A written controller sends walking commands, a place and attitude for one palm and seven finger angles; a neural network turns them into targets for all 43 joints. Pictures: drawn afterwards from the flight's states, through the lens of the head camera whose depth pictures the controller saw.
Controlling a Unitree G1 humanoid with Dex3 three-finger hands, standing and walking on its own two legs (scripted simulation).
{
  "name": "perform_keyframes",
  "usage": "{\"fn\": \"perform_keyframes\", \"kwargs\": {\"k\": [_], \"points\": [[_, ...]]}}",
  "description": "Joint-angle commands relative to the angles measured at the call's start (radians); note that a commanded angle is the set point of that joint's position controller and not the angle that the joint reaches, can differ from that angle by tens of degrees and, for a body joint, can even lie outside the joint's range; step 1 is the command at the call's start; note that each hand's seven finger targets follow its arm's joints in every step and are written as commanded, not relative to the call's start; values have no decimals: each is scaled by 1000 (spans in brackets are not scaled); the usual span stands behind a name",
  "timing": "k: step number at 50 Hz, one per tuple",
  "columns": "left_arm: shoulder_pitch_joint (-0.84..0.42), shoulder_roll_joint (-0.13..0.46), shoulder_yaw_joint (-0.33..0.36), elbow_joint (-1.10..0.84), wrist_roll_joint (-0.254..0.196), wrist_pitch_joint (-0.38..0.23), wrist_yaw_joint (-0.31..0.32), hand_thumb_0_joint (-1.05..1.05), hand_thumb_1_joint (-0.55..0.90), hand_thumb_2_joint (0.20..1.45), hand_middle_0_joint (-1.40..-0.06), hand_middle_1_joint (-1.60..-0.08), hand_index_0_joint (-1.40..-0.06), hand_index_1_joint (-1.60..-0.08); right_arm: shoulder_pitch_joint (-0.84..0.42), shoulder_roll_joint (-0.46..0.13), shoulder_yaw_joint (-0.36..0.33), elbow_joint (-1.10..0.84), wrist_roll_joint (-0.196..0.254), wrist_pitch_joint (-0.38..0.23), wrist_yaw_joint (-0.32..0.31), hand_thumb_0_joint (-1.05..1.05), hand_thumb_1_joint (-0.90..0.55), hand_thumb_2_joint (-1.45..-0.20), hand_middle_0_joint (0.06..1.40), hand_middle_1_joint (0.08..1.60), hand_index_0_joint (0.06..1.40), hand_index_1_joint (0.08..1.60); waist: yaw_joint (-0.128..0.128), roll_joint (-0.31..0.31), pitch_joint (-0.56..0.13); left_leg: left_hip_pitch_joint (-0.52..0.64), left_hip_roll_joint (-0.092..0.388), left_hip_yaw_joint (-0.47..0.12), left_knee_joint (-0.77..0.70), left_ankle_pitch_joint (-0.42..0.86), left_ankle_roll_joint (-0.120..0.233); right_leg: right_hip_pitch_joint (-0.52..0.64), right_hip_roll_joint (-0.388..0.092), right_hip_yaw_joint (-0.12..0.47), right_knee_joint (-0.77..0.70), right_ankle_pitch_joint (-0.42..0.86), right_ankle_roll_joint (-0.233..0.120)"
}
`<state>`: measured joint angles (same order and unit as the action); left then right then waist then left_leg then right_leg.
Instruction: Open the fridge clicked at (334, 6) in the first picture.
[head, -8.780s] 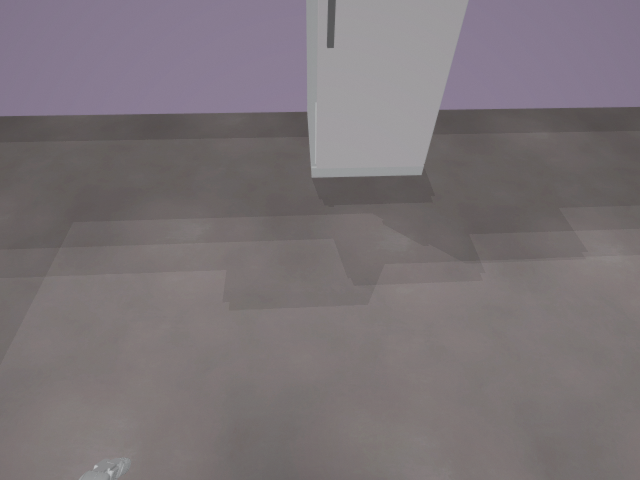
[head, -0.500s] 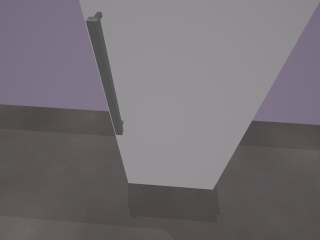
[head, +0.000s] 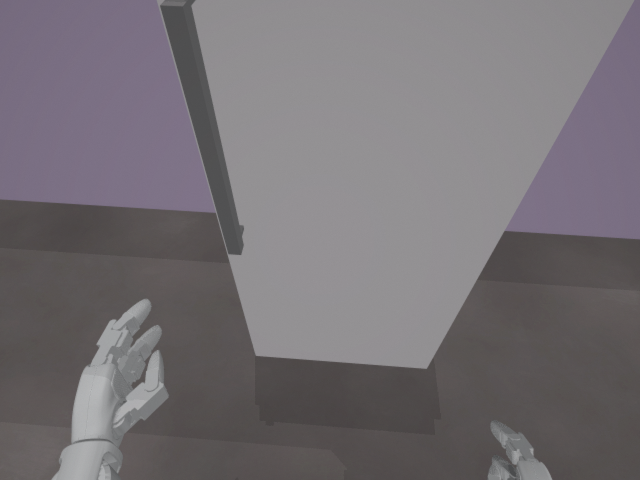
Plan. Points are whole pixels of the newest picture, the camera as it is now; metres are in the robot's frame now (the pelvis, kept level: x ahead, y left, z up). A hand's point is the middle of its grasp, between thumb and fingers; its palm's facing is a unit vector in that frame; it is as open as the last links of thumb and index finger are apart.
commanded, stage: raise the hand to about handle height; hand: left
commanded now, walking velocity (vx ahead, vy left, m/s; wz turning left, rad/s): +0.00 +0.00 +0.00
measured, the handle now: (217, 151) +0.53 +0.17 +0.13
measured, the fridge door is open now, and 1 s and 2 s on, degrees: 0 0 0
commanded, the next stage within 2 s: move the hooked fingers beside the handle in 1.88 s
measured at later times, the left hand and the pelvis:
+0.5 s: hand (136, 411) +0.20 +0.23 -0.01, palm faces -0.05 -1.00 -0.04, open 10.4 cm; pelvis -0.01 +0.01 -0.05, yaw +1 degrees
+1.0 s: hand (96, 374) +0.23 +0.27 +0.03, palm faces -0.01 -1.00 -0.06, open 13.3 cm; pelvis +0.00 +0.02 -0.03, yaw +1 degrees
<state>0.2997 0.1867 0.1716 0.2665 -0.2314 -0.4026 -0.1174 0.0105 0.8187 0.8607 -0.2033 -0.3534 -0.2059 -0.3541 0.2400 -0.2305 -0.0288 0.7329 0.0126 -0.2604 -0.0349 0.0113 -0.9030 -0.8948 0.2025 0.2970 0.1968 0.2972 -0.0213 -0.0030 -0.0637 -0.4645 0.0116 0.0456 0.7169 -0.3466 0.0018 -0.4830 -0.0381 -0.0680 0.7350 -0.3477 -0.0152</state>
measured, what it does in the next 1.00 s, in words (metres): stands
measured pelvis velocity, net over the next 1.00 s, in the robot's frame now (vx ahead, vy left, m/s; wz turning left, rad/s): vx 0.00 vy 0.02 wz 0.01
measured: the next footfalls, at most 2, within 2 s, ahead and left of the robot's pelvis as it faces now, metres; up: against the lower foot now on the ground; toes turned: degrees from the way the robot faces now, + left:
none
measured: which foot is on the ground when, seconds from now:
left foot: down 0.00-1.00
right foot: down 0.00-1.00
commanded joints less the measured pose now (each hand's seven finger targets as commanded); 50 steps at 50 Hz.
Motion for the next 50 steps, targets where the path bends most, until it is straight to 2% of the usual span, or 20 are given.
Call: {"fn": "perform_keyframes", "kwargs": {"k": [1, 3, 4, 6, 7, 9, 12, 14, 16, 18, 21, 23, 26, 28, 30, 32, 35, 41, 44, 50], "points": [[238, 141, 125, 85, -52, -283, -286, 0, 620, 780, -220, -480, -220, -480, -110, -157, -79, -248, 9, -79, 41, 0, -900, -900, 200, 300, 200, 300, 78, -98, -63, -271, -42, -22, 176, 36, -21, -130, 7, 69, 101, -19, -24], [193, 195, 181, -17, -96, -272, -360, 0, 573, 760, -223, -510, -223, -510, -131, -162, -79, -318, 22, -74, 36, 0, -900, -900, 200, 300, 200, 300, 91, -67, -191, -304, -47, -2, 224, 35, -2, -119, 1, 102, 137, -30, -13], [153, 197, 189, -76, -132, -238, -372, 0, 550, 750, -225, -525, -225, -525, -135, -158, -73, -353, 29, -68, 30, 0, -900, -900, 200, 300, 200, 300, 92, -27, -218, -328, -52, 5, 221, -29, 0, -124, -3, 118, 123, -145, -6], [51, 219, 204, -238, -173, -201, -357, 0, 503, 730, -228, -555, -228, -555, -117, -157, -67, -382, 29, -62, 11, 0, -900, -900, 200, 300, 200, 300, 76, 14, -232, -317, -36, -21, 251, -29, 10, -164, 16, 127, 138, -171, -3], [8, 232, 210, -353, -175, -200, -338, 0, 480, 720, -230, -570, -230, -570, -98, -150, -65, -386, 26, -59, 4, 0, -900, -900, 200, 300, 200, 300, 65, 43, -284, -295, -30, -24, 275, 12, 17, -144, 15, 141, 142, -114, 1], [-14, 207, 166, -495, -145, -199, -299, 0, 433, 700, -233, -600, -233, -600, -67, -138, -59, -372, 17, -56, -4, 0, -900, -900, 200, 300, 200, 300, 35, 102, -340, -240, -15, -42, 288, 93, 25, -158, 30, 103, 189, 37, -3], [-78, 210, 114, -536, -98, -174, -277, 0, 363, 670, -238, -645, -238, -645, -44, -144, -49, -326, 9, -49, -20, 0, -900, -900, 200, 300, 200, 300, -16, 111, -282, -226, 1, -72, 303, 132, 29, -241, 50, 55, 223, 107, -8], [-53, 206, 104, -498, -87, -139, -288, 0, 317, 650, -242, -675, -242, -675, -43, -148, -46, -312, 14, -51, -27, 0, -900, -900, 200, 300, 200, 300, -22, 114, -264, -231, 2, -83, 290, 99, 26, -262, 52, 37, 211, 66, -7], [-22, 231, 135, -430, -98, -84, -310, 0, 270, 630, -245, -705, -245, -705, -50, -152, -43, -306, 21, -49, -33, 0, -900, -900, 200, 300, 200, 300, -10, 86, -259, -242, 1, -90, 281, 94, 24, -237, 57, 34, 198, 56, -10], [18, 233, 148, -437, -110, -30, -323, 0, 223, 610, -248, -735, -248, -735, -63, -149, -37, -326, 28, -42, -32, 0, -900, -900, 200, 300, 200, 300, 13, 101, -297, -228, -6, -85, 247, 82, 21, -195, 49, 30, 173, 38, -5], [57, 279, 233, -391, -136, 32, -311, 0, 153, 580, -253, -780, -253, -780, -82, -141, -33, -336, 29, -29, -36, 0, -900, -900, 200, 300, 200, 300, 47, 52, -303, -234, -10, -88, 219, 102, 18, -135, 51, 21, 155, 42, -6], [68, 262, 232, -422, -145, 32, -299, 0, 107, 560, -257, -810, -257, -810, -77, -132, -28, -349, 28, -25, -33, 0, -900, -900, 200, 300, 200, 300, 53, 51, -318, -209, -9, -87, 196, 117, 15, -124, 50, 6, 153, 53, -3], [38, 261, 232, -392, -149, 18, -280, 0, 37, 530, -262, -855, -262, -855, -72, -136, -22, -343, 24, -30, -32, 0, -900, -900, 200, 300, 200, 300, 41, 15, -255, -229, -7, -92, 185, 87, 14, -145, 55, 3, 136, 14, -4], [5, 246, 198, -394, -139, 3, -283, 0, -10, 510, -265, -885, -265, -885, -55, -144, -18, -345, 25, -34, -30, 0, -900, -900, 200, 300, 200, 300, 24, 44, -239, -216, -7, -91, 169, 51, 13, -176, 52, -2, 129, -24, -2], [-15, 257, 198, -380, -135, -6, -288, 0, -57, 490, -268, -915, -268, -915, -41, -154, -19, -343, 27, -41, -32, 0, -900, -900, 200, 300, 200, 300, 17, 23, -224, -212, -6, -96, 157, 23, 14, -184, 52, -2, 117, -53, -2], [-43, 295, 219, -389, -137, -10, -300, 0, -103, 470, -272, -945, -272, -945, -31, -162, -17, -344, 28, -46, -35, 0, -900, -900, 200, 300, 200, 300, 24, 40, -244, -193, -6, -94, 149, 42, 15, -163, 51, 2, 114, -32, -7], [-39, 300, 224, -414, -139, -9, -303, 0, -173, 440, -277, -990, -277, -990, -24, -164, -18, -344, 32, -52, -37, 0, -900, -900, 200, 300, 200, 300, 29, 75, -263, -154, -5, -95, 131, 73, 13, -147, 50, -7, 113, 0, -7], [-86, 350, 269, -380, -147, 19, -300, 0, -313, 380, -287, -1080, -287, -1080, -15, -173, -13, -335, 32, -46, -40, 0, -900, -900, 200, 300, 200, 300, 32, 109, -223, -126, -3, -101, 107, 109, 8, -125, 59, -15, 96, 38, -14], [-114, 345, 261, -384, -154, 32, -311, 0, -383, 350, -292, -1125, -292, -1125, -14, -175, -10, -343, 35, -45, -40, 0, -900, -900, 200, 300, 200, 300, 29, 120, -238, -99, -3, -100, 90, 113, 6, -111, 56, -16, 85, 49, -10], [-187, 373, 274, -336, -158, 72, -344, 0, -500, 300, -300, -1200, -300, -1200, -8, -183, -4, -341, 37, -42, -45, 0, -900, -900, 200, 300, 200, 300, 21, 106, -232, -66, 1, -101, 78, 150, 5, -95, 61, -19, 63, 95, -9]]}}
